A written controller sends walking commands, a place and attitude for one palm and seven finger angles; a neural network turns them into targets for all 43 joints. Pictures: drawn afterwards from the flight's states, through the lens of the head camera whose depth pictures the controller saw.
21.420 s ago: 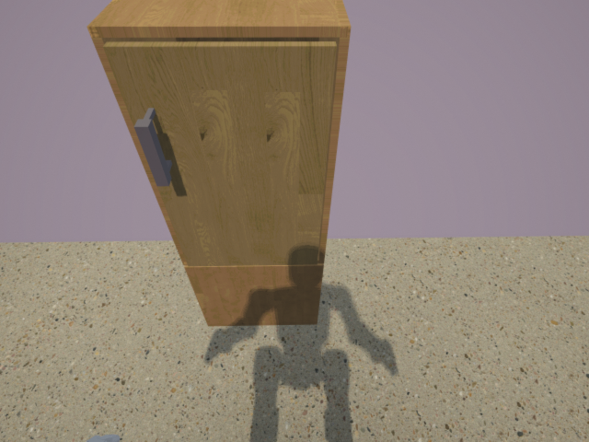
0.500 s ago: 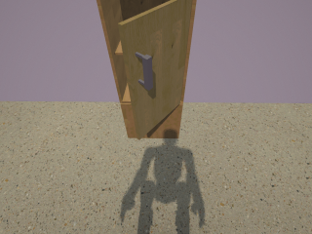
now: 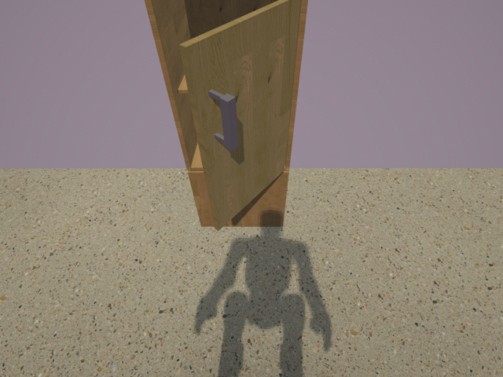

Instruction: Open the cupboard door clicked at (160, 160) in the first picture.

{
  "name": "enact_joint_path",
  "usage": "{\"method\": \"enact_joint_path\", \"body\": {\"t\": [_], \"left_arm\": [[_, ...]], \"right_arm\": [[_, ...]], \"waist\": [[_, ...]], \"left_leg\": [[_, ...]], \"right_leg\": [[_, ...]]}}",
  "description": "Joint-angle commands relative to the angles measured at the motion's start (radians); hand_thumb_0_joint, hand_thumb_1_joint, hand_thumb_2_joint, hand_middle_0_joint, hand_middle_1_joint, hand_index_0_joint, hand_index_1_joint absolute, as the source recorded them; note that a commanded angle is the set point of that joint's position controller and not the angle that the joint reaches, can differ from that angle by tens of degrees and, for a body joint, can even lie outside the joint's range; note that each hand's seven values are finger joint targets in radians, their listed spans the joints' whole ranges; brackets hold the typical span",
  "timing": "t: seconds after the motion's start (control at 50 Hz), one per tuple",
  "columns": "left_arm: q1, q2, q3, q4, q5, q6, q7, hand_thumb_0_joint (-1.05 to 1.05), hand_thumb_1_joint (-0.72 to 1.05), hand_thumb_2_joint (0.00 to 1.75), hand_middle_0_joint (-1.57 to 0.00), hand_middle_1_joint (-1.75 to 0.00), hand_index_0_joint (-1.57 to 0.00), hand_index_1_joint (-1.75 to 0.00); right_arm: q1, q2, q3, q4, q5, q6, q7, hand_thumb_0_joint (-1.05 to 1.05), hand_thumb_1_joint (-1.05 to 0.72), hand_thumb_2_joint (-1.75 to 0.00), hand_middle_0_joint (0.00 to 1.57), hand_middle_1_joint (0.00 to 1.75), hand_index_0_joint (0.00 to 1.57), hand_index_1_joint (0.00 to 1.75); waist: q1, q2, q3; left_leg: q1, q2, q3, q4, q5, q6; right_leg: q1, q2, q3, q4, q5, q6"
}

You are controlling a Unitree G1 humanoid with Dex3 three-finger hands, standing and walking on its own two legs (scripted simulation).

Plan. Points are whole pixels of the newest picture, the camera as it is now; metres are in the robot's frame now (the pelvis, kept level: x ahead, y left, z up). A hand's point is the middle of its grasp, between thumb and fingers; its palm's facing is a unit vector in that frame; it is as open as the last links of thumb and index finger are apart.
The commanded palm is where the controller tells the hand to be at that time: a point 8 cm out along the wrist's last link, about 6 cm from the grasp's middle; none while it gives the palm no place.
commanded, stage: look to check the result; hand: left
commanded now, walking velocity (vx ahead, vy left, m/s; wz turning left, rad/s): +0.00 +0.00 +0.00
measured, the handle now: (222, 120) +0.61 +0.09 +0.07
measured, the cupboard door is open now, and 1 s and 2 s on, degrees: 50 50 50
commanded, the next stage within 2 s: walk to a spot facing it in 0.50 s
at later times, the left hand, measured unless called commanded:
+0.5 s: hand out of the picture +0.06 +0.21 -0.16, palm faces -0.01 -0.96 -0.27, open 7.4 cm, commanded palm none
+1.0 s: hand out of the picture +0.09 +0.19 -0.17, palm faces -0.10 -0.96 -0.26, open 7.4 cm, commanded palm none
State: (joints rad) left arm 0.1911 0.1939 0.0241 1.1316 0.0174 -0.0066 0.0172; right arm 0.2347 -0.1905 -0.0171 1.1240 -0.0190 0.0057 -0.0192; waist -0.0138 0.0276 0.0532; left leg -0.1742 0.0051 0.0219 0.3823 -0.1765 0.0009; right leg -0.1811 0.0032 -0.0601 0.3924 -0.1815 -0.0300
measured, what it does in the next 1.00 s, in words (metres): stands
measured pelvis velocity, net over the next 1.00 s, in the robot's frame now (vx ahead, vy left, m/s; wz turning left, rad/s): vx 0.01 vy -0.01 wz -0.16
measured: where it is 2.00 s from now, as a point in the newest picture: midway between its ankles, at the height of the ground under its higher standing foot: outside the picture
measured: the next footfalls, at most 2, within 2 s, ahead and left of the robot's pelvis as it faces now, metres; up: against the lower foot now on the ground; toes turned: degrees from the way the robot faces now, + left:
left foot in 1.36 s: +0.11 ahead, +0.12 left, +0.00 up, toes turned -24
left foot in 1.80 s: +0.14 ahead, +0.06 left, +0.00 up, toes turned -36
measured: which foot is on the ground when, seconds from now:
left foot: down 0.00-1.00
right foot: down 0.00-1.00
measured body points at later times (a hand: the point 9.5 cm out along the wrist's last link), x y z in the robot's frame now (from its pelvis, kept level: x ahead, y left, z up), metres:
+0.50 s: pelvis +0.01 +0.00 +0.00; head +0.03 -0.01 +0.45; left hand +0.06 +0.26 -0.14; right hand +0.04 -0.26 -0.16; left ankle +0.02 +0.12 -0.74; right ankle +0.02 -0.10 -0.74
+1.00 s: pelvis +0.01 -0.01 -0.01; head +0.05 -0.04 +0.43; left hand +0.10 +0.24 -0.15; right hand +0.02 -0.26 -0.18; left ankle +0.02 +0.12 -0.74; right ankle +0.00 -0.10 -0.73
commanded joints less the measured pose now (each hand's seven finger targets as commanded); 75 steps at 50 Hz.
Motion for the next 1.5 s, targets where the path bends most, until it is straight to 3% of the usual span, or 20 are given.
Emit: {"method": "enact_joint_path", "body": {"t": [0.0, 0.56, 0.68, 0.82, 0.86, 0.9, 0.96, 0.98, 1.0, 1.02, 1.08, 1.16, 1.22, 1.28, 1.3, 1.32, 1.34, 1.36, 1.42, 1.48], "left_arm": [[0.009, 0.162, 0.023, -0.036, -0.007, -0.021, 0.01, 0.0, 0.9, 0.9, -0.2, -0.3, -0.2, -0.3], [-0.036, 0.222, 0.022, -0.031, -0.008, -0.029, 0.008, 0.0, 0.9, 0.9, -0.2, -0.3, -0.2, -0.3], [-0.014, 0.16, 0.02, -0.038, -0.007, 0.002, 0.01, 0.0, 0.9, 0.9, -0.2, -0.3, -0.2, -0.3], [-0.02, 0.16, 0.059, -0.139, 0.003, 0.041, -0.01, 0.0, 0.9, 0.9, -0.2, -0.3, -0.2, -0.3], [-0.015, 0.139, 0.065, -0.163, 0.001, 0.053, -0.018, 0.0, 0.9, 0.9, -0.2, -0.3, -0.2, -0.3], [-0.027, 0.125, 0.073, -0.192, 0.001, 0.061, -0.025, 0.0, 0.9, 0.9, -0.2, -0.3, -0.2, -0.3], [0.098, 0.117, 0.08, -0.179, 0.004, 0.049, -0.032, 0.0, 0.9, 0.9, -0.2, -0.3, -0.2, -0.3], [0.137, 0.179, 0.094, -0.174, 0.013, 0.041, -0.024, 0.0, 0.9, 0.9, -0.2, -0.3, -0.2, -0.3], [0.138, 0.275, 0.11, -0.179, 0.016, 0.035, -0.009, 0.0, 0.9, 0.9, -0.2, -0.3, -0.2, -0.3], [0.139, 0.303, 0.112, -0.191, 0.002, 0.039, -0.008, 0.0, 0.9, 0.9, -0.2, -0.3, -0.2, -0.3], [0.039, 0.204, 0.103, -0.225, 0.007, 0.026, 0.016, 0.0, 0.9, 0.9, -0.2, -0.3, -0.2, -0.3], [0.065, 0.222, 0.109, -0.217, 0.01, 0.024, 0.012, 0.0, 0.9, 0.9, -0.2, -0.3, -0.2, -0.3], [0.065, 0.232, 0.113, -0.221, 0.01, 0.032, 0.006, 0.0, 0.9, 0.9, -0.2, -0.3, -0.2, -0.3], [0.006, 0.213, 0.108, -0.242, 0.004, 0.041, 0.002, 0.0, 0.9, 0.9, -0.2, -0.3, -0.2, -0.3], [-0.008, 0.177, 0.099, -0.26, -0.006, 0.044, -0.004, 0.0, 0.9, 0.9, -0.2, -0.3, -0.2, -0.3], [-0.004, 0.12, 0.087, -0.29, -0.015, 0.044, -0.021, 0.0, 0.9, 0.9, -0.2, -0.3, -0.2, -0.3], [-0.043, 0.148, 0.091, -0.319, -0.007, 0.038, -0.031, 0.0, 0.9, 0.9, -0.2, -0.3, -0.2, -0.3], [-0.038, 0.143, 0.091, -0.343, 0.001, 0.031, -0.039, 0.0, 0.9, 0.9, -0.2, -0.3, -0.2, -0.3], [-0.061, 0.135, 0.089, -0.32, 0.0, 0.049, -0.054, 0.0, 0.9, 0.9, -0.2, -0.3, -0.2, -0.3], [-0.023, 0.129, 0.078, -0.316, -0.001, 0.041, -0.062, 0.0, 0.9, 0.9, -0.2, -0.3, -0.2, -0.3]], "right_arm": [[0.032, -0.126, -0.019, -0.027, -0.003, -0.012, -0.006, 0.0, -0.9, -0.9, 0.2, 0.3, 0.2, 0.3], [-0.05, -0.206, -0.02, -0.03, 0.0, -0.015, -0.005, 0.0, -0.9, -0.9, 0.2, 0.3, 0.2, 0.3], [-0.001, -0.129, -0.015, -0.025, -0.003, 0.003, -0.015, 0.0, -0.9, -0.9, 0.2, 0.3, 0.2, 0.3], [0.011, -0.194, -0.061, -0.112, -0.007, 0.014, -0.034, 0.0, -0.9, -0.9, 0.2, 0.3, 0.2, 0.3], [-0.005, -0.219, -0.072, -0.134, -0.011, 0.008, -0.034, 0.0, -0.9, -0.9, 0.2, 0.3, 0.2, 0.3], [-0.024, -0.214, -0.074, -0.156, -0.02, 0.001, -0.035, 0.0, -0.9, -0.9, 0.2, 0.3, 0.2, 0.3], [-0.096, -0.219, -0.08, -0.19, -0.015, 0.004, -0.031, 0.0, -0.9, -0.9, 0.2, 0.3, 0.2, 0.3], [-0.109, -0.183, -0.081, -0.209, -0.003, 0.015, -0.029, 0.0, -0.9, -0.9, 0.2, 0.3, 0.2, 0.3], [-0.105, -0.116, -0.074, -0.238, 0.009, 0.022, -0.017, 0.0, -0.9, -0.9, 0.2, 0.3, 0.2, 0.3], [-0.091, -0.143, -0.074, -0.239, 0.008, 0.031, -0.01, 0.0, -0.9, -0.9, 0.2, 0.3, 0.2, 0.3], [-0.119, -0.125, -0.071, -0.243, 0.006, 0.021, -0.016, 0.0, -0.9, -0.9, 0.2, 0.3, 0.2, 0.3], [-0.127, -0.08, -0.058, -0.25, 0.016, 0.016, -0.016, 0.0, -0.9, -0.9, 0.2, 0.3, 0.2, 0.3], [-0.113, -0.091, -0.059, -0.262, 0.022, 0.012, -0.022, 0.0, -0.9, -0.9, 0.2, 0.3, 0.2, 0.3], [-0.023, -0.11, -0.061, -0.24, 0.023, 0.002, -0.033, 0.0, -0.9, -0.9, 0.2, 0.3, 0.2, 0.3], [0.006, -0.158, -0.069, -0.234, 0.015, -0.007, -0.04, 0.0, -0.9, -0.9, 0.2, 0.3, 0.2, 0.3], [0.007, -0.259, -0.086, -0.249, -0.004, -0.013, -0.045, 0.0, -0.9, -0.9, 0.2, 0.3, 0.2, 0.3], [0.008, -0.283, -0.09, -0.266, -0.012, -0.01, -0.05, 0.0, -0.9, -0.9, 0.2, 0.3, 0.2, 0.3], [-0.025, -0.294, -0.088, -0.297, -0.018, -0.013, -0.041, 0.0, -0.9, -0.9, 0.2, 0.3, 0.2, 0.3], [-0.091, -0.221, -0.073, -0.298, -0.026, -0.013, -0.033, 0.0, -0.9, -0.9, 0.2, 0.3, 0.2, 0.3], [-0.055, -0.255, -0.084, -0.299, -0.024, -0.004, -0.03, 0.0, -0.9, -0.9, 0.2, 0.3, 0.2, 0.3]], "waist": [[0.003, -0.017, -0.004], [0.005, -0.01, -0.043], [-0.003, -0.017, -0.042], [-0.006, 0.047, -0.04], [0.008, 0.166, -0.016], [0.018, 0.151, -0.009], [0.086, 0.026, -0.041], [0.098, -0.17, -0.013], [0.089, -0.396, -0.005], [0.095, -0.273, -0.02], [0.03, -0.18, -0.078], [0.042, -0.127, -0.113], [0.039, -0.184, -0.116], [-0.015, -0.155, -0.125], [-0.03, -0.032, -0.12], [-0.024, 0.252, -0.105], [-0.029, 0.245, -0.067], [-0.011, 0.107, -0.059], [0.028, 0.233, -0.034], [0.021, 0.182, -0.11]], "left_leg": [[0.003, 0.093, -0.081, -0.072, 0.055, 0.03], [0.057, 0.107, -0.083, -0.093, 0.097, 0.024], [0.063, 0.121, -0.03, -0.03, 0.114, 0.009], [0.064, 0.234, -0.063, -0.025, 0.053, 0.066], [0.035, 0.362, -0.156, -0.104, 0.083, 0.152], [0.006, 0.411, -0.152, -0.096, 0.178, 0.193], [-0.068, 0.306, 0.017, 0.123, 0.204, 0.089], [-0.184, 0.161, 0.095, 0.308, -0.052, 0.01], [-0.332, 0.012, 0.128, 0.561, -0.422, -0.037], [-0.331, 0.032, 0.0, 0.703, -0.441, -0.026], [-0.367, 0.065, -0.066, 0.744, -0.308, -0.038], [-0.262, 0.027, -0.019, 0.494, -0.299, -0.049], [-0.223, 0.008, -0.023, 0.371, -0.265, -0.044], [0.005, 0.012, -0.032, 0.073, -0.104, -0.034], [0.148, 0.116, -0.134, -0.039, -0.088, 0.004], [0.209, 0.366, -0.388, -0.122, -0.02, 0.106], [0.103, 0.5, -0.452, -0.141, 0.089, 0.21], [-0.021, 0.527, -0.455, -0.122, 0.023, 0.25], [-0.033, 0.311, -0.125, -0.016, 0.34, 0.138], [-0.009, 0.273, -0.025, 0.123, 0.387, 0.068]], "right_leg": [[-0.006, -0.115, 0.126, -0.108, 0.001, -0.025], [0.039, -0.121, 0.125, -0.134, 0.074, -0.02], [0.006, -0.119, 0.155, -0.066, 0.201, -0.015], [-0.156, -0.035, 0.16, 0.161, 0.146, -0.013], [-0.227, 0.01, 0.095, 0.405, -0.19, 0.005], [-0.236, -0.026, 0.112, 0.521, -0.343, 0.005], [-0.045, -0.031, 0.08, 0.223, -0.116, 0.003], [-0.001, -0.119, 0.275, 0.001, 0.085, -0.031], [0.021, -0.333, 0.591, -0.151, 0.191, -0.127], [-0.034, -0.345, 0.635, -0.164, -0.011, -0.207], [0.033, -0.252, 0.535, -0.055, 0.243, -0.2], [0.076, -0.203, 0.496, -0.008, 0.436, -0.187], [0.082, -0.174, 0.514, 0.002, 0.437, -0.167], [-0.06, -0.116, 0.497, 0.063, 0.338, -0.087], [-0.225, -0.031, 0.424, 0.132, 0.164, -0.033], [-0.402, 0.089, 0.246, 0.323, -0.197, 0.031], [-0.413, 0.057, 0.133, 0.55, -0.408, 0.063], [-0.381, -0.004, 0.152, 0.652, -0.388, 0.07], [-0.327, -0.017, 0.076, 0.617, -0.329, 0.074], [-0.141, 0.026, -0.025, 0.342, -0.24, 0.055]]}}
